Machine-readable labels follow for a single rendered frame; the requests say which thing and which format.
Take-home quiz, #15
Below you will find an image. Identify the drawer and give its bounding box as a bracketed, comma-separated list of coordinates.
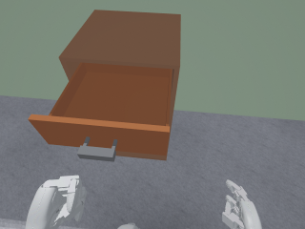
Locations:
[28, 62, 173, 156]

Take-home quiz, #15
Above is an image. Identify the left robot hand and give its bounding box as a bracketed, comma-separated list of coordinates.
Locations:
[25, 175, 88, 229]

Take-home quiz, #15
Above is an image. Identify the right robot hand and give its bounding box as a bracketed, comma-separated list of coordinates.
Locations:
[222, 179, 262, 229]

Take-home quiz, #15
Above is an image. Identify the cabinet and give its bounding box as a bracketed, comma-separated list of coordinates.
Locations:
[58, 10, 181, 161]

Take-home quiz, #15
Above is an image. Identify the handle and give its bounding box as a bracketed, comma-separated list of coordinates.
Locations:
[77, 136, 118, 162]

